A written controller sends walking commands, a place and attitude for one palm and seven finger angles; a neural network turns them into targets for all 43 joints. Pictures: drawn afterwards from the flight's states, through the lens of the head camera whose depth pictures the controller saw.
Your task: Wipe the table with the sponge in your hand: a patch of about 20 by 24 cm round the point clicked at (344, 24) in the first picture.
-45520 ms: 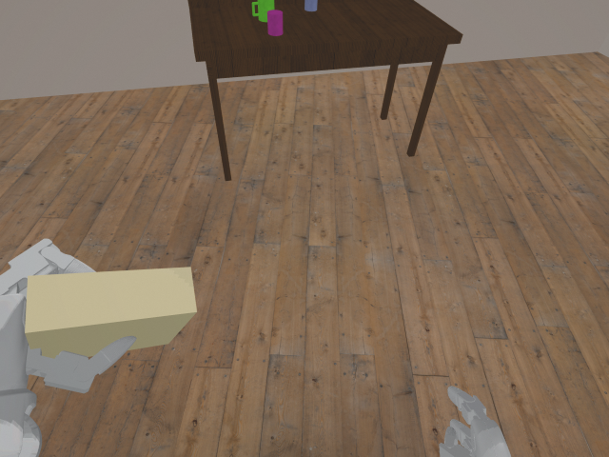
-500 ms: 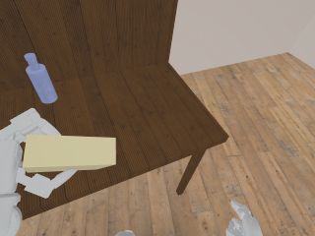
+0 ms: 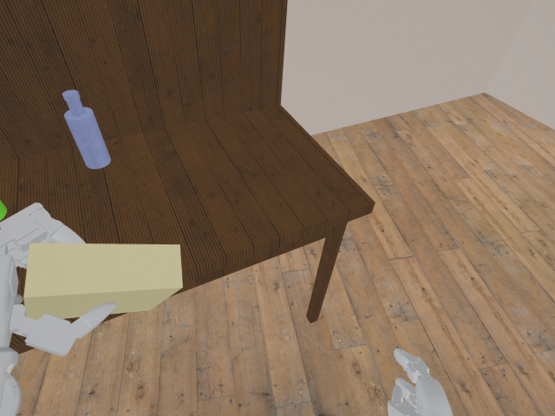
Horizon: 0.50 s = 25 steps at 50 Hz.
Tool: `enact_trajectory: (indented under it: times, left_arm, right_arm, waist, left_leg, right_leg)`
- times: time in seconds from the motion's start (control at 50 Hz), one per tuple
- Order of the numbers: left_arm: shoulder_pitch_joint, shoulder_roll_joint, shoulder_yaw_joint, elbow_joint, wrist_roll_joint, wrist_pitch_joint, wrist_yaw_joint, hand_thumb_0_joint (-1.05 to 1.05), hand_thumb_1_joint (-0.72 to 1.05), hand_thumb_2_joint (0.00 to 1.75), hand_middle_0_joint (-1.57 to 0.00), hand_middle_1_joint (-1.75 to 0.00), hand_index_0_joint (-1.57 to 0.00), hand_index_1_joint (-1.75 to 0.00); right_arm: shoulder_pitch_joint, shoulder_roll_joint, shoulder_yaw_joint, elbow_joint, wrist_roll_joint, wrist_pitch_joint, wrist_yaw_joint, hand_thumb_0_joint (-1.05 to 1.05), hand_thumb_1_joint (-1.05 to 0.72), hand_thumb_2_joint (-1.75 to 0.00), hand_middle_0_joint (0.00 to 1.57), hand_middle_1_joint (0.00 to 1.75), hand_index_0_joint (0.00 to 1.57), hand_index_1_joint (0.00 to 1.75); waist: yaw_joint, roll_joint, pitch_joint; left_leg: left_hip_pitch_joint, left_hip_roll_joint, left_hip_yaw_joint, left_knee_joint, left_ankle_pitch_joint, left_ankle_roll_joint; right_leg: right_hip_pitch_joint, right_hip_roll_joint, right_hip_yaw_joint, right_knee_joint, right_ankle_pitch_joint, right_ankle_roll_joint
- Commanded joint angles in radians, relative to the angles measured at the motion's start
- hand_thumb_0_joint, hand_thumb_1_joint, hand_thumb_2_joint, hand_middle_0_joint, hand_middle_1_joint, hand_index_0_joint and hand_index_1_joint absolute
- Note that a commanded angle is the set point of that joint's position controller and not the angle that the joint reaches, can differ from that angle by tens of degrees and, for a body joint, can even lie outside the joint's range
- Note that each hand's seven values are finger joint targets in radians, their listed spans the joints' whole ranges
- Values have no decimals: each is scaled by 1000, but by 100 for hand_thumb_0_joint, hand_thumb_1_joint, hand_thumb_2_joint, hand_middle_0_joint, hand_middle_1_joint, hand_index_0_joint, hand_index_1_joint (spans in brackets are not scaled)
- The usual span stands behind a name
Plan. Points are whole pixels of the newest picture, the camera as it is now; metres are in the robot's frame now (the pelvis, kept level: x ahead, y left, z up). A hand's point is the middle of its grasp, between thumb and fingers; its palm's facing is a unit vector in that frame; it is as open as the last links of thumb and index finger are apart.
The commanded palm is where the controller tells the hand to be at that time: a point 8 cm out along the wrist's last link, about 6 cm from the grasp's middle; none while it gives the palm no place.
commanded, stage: stop stepping back and stand still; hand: left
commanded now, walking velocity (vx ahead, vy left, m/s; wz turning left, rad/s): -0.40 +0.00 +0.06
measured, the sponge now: (124, 282) +0.23 +0.20 +0.14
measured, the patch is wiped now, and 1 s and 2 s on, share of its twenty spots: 1.00 1.00 1.00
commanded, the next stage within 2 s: stand and wait in 1.38 s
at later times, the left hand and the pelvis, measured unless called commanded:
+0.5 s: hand out of the picture +0.02 +0.22 +0.19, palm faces +0.47 -0.82 -0.33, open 9.3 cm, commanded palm -0.02 +0.26 +0.19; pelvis -0.16 -0.04 +0.00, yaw +5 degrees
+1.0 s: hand out of the picture -0.06 +0.19 +0.19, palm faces +0.47 -0.82 -0.34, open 9.3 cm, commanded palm -0.12 +0.21 +0.19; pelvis -0.26 -0.08 +0.01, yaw +4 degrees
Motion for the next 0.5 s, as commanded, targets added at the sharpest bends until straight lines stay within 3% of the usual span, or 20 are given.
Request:
enact_trajectory:
  times: [0.0, 0.02, 0.04, 0.06, 0.1, 0.12, 0.18, 0.22, 0.26, 0.28, 0.3, 0.32, 0.34, 0.36, 0.38, 0.4, 0.42, 0.44, 0.46, 0.48]
  left_arm:
    - [-128, 145, 86, -185, 6, -105, 13, 0, 10, 130, -120, -160, -120, -160]
    - [-154, 142, 64, -179, -7, -108, 10, 0, 10, 130, -120, -160, -120, -160]
    - [-165, 133, 56, -170, -19, -103, 7, 0, 10, 130, -120, -160, -120, -160]
    - [-112, 148, 95, -126, -12, -91, 4, 0, 10, 130, -120, -160, -120, -160]
    - [-81, 137, 85, -124, -11, -74, 5, 0, 10, 130, -120, -160, -120, -160]
    - [-116, 150, 89, -129, -15, -70, 8, 0, 10, 130, -120, -160, -120, -160]
    - [-134, 168, 102, -114, -20, -59, 7, 0, 10, 130, -120, -160, -120, -160]
    - [-139, 189, 117, -204, -15, -61, 10, 0, 10, 130, -120, -160, -120, -160]
    - [-105, 210, 145, -289, -15, -72, 11, 0, 10, 130, -120, -160, -120, -160]
    - [-94, 184, 131, -313, -16, -80, 9, 0, 10, 130, -120, -160, -120, -160]
    - [-131, 191, 132, -352, -14, -86, 14, 0, 10, 130, -120, -160, -120, -160]
    - [-164, 195, 132, -344, -2, -91, 13, 0, 10, 130, -120, -160, -120, -160]
    - [-149, 213, 156, -337, 20, -110, 12, 0, 10, 130, -120, -160, -120, -160]
    - [-235, 223, 120, -345, -3, -108, 6, 0, 10, 130, -120, -160, -120, -160]
    - [-267, 165, 85, -215, 9, -111, 1, 0, 10, 130, -120, -160, -120, -160]
    - [-284, 106, 39, -84, 7, -104, -14, 0, 10, 130, -120, -160, -120, -160]
    - [-289, 77, 8, 12, -7, -80, -26, 0, 10, 130, -120, -160, -120, -160]
    - [-290, 98, 32, 71, -20, -60, -31, 0, 10, 130, -120, -160, -120, -160]
    - [-329, 106, 33, 54, -18, -46, -34, 0, 10, 130, -120, -160, -120, -160]
    - [-303, 111, 45, 98, -18, -39, -34, 0, 10, 130, -120, -160, -120, -160]
  right_arm:
    - [-103, -164, -78, -150, 10, -50, -16, 0, -90, -90, 20, 30, 20, 30]
    - [-102, -169, -104, -152, 35, -53, -23, 0, -90, -90, 20, 30, 20, 30]
    - [-111, -181, -113, -153, 38, -60, -28, 0, -90, -90, 20, 30, 20, 30]
    - [-119, -178, -101, -160, 35, -55, -26, 0, -90, -90, 20, 30, 20, 30]
    - [-99, -144, -70, -171, 31, -8, -20, 0, -90, -90, 20, 30, 20, 30]
    - [-108, -145, -65, -165, 33, 5, -22, 0, -90, -90, 20, 30, 20, 30]
    - [-84, -173, -76, -147, 34, -6, -36, 0, -90, -90, 20, 30, 20, 30]
    - [-67, -200, -93, -157, 33, -28, -36, 0, -90, -90, 20, 30, 20, 30]
    - [-28, -212, -95, -166, 35, -50, -35, 0, -90, -90, 20, 30, 20, 30]
    - [-21, -202, -87, -175, 28, -51, -36, 0, -90, -90, 20, 30, 20, 30]
    - [-34, -212, -93, -186, 24, -56, -37, 0, -90, -90, 20, 30, 20, 30]
    - [-38, -198, -106, -178, 33, -68, -35, 0, -90, -90, 20, 30, 20, 30]
    - [-37, -193, -121, -151, 39, -97, -38, 0, -90, -90, 20, 30, 20, 30]
    - [-2, -185, -99, -120, 34, -98, -22, 0, -90, -90, 20, 30, 20, 30]
    - [-48, -152, -77, -99, 44, -103, -13, 0, -90, -90, 20, 30, 20, 30]
    - [-32, -180, -78, -50, 48, -105, -3, 0, -90, -90, 20, 30, 20, 30]
    - [-4, -201, -84, -51, 55, -100, -5, 0, -90, -90, 20, 30, 20, 30]
    - [6, -212, -87, -60, 45, -90, -20, 0, -90, -90, 20, 30, 20, 30]
    - [-1, -218, -84, -79, 39, -79, -31, 0, -90, -90, 20, 30, 20, 30]
    - [-14, -219, -78, -100, 35, -66, -36, 0, -90, -90, 20, 30, 20, 30]
  waist:
    - [0, -165, -81]
    - [16, -317, -147]
    - [2, -281, -111]
    - [-3, -212, -129]
    - [-45, -70, -138]
    - [-55, -51, -113]
    - [-38, -144, -65]
    - [-22, -130, -131]
    - [-30, 0, -224]
    - [-27, 138, -221]
    - [-16, 342, -197]
    - [-22, 425, -129]
    - [-19, 370, -185]
    - [-73, 502, -97]
    - [-48, 219, 166]
    - [-23, 108, 229]
    - [-11, 74, 252]
    - [-8, 101, 182]
    - [-12, 153, 111]
    - [3, 129, 70]
  left_leg:
    - [-33, -46, 14, 346, -320, 16]
    - [-74, -128, -9, 667, -403, -11]
    - [-57, -103, -102, 792, -360, -15]
    - [-55, -72, -112, 818, -316, -9]
    - [-35, -46, -66, 787, -211, 10]
    - [2, -42, -40, 749, -187, 14]
    - [104, -35, 3, 500, -264, 43]
    - [159, -35, -5, 266, -343, 80]
    - [256, -20, -9, -142, -299, 114]
    - [244, -6, 28, -325, -246, 120]
    - [242, 77, -46, -441, -187, 146]
    - [282, 159, -107, -383, 19, 181]
    - [312, 168, -2, -260, 299, 174]
    - [269, 231, -222, -303, 182, 225]
    - [111, 280, -273, -343, 167, 237]
    - [67, 274, -217, -354, 72, 230]
    - [-5, 232, -120, -318, 73, 191]
    - [-4, 218, -88, -231, 48, 175]
    - [47, 162, -33, -130, 41, 159]
    - [35, 127, -47, -31, -87, 155]
  right_leg:
    - [-3, -246, 145, -275, 456, -95]
    - [-62, -405, 312, -292, 510, -194]
    - [-148, -405, 271, -272, 457, -201]
    - [-177, -393, 259, -230, 377, -206]
    - [-203, -341, 182, -199, 202, -166]
    - [-278, -319, 161, -217, 55, -139]
    - [-390, -291, 145, -269, -245, -95]
    - [-318, -306, 208, -249, -242, -94]
    - [-209, -255, 174, -75, -163, -65]
    - [-142, -148, 76, 114, -166, -44]
    - [-159, -22, -50, 403, -176, -15]
    - [-362, 34, -106, 659, -225, 9]
    - [-386, 11, -100, 710, -220, -1]
    - [-531, -19, -22, 876, -249, 9]
    - [-634, -108, 86, 846, -211, -16]
    - [-580, -111, 67, 694, -183, -21]
    - [-427, -94, 8, 522, -148, -23]
    - [-252, -88, -10, 353, -98, -17]
    - [-134, -52, -50, 219, -44, -11]
    - [-16, -51, -75, 58, 19, -17]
